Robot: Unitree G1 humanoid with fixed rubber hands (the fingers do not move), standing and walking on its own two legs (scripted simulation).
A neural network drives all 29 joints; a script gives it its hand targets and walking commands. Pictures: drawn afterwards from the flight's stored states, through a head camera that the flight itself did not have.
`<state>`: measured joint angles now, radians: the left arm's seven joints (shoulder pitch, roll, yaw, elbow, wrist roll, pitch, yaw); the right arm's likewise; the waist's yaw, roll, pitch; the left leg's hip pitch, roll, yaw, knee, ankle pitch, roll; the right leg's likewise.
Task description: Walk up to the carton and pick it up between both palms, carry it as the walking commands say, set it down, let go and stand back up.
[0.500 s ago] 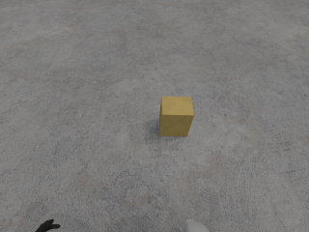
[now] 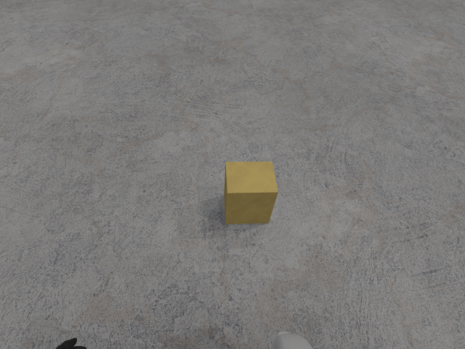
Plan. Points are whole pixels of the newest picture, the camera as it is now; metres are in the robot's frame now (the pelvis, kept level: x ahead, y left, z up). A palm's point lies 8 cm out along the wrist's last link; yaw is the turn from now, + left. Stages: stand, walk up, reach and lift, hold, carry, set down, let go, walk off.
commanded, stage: walk up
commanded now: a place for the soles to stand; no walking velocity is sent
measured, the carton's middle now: (248, 193) +0.85 -0.06 -0.63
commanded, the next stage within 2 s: none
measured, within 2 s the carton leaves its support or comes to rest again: neither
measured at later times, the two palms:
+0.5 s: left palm (84, 321) +0.18 +0.29 -0.11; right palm out of the picture +0.15 -0.37 -0.06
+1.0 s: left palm (116, 274) +0.27 +0.26 -0.12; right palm (459, 306) +0.22 -0.40 -0.07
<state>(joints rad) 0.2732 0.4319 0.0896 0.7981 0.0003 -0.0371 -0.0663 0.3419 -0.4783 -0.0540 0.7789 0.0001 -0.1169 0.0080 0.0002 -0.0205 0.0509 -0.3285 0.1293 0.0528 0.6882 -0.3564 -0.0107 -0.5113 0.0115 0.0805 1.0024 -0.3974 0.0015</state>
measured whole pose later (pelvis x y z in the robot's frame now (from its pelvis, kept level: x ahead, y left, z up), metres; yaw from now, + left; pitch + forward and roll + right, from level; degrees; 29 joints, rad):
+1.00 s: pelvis +0.19 -0.06 -0.01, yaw -3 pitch -1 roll -2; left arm 0.30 0.42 0.08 0.81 0.00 -0.03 -0.05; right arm 0.35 -0.48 -0.05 0.78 0.00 -0.11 0.01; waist 0.00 -0.02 0.06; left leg -0.40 0.10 0.04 0.77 -0.36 0.00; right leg -0.49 0.01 0.08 1.01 -0.43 -0.01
